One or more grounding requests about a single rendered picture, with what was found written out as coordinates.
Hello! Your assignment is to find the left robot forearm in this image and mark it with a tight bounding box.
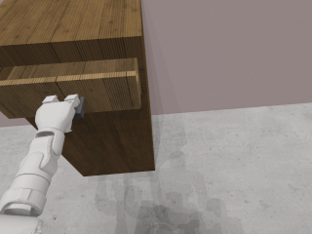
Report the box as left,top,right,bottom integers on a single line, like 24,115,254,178
0,128,65,217

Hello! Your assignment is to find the handle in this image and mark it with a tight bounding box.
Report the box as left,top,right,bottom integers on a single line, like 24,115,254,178
73,97,85,119

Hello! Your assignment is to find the cabinet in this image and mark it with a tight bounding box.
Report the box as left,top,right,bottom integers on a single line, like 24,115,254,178
0,0,155,176

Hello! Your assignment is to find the drawer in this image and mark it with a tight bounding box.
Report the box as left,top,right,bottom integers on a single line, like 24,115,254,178
0,58,141,119

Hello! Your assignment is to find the robot left upper arm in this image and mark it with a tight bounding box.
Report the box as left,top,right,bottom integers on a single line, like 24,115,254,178
0,214,44,234

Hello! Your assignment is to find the robot left hand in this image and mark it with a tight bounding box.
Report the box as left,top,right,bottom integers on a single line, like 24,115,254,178
35,94,80,134

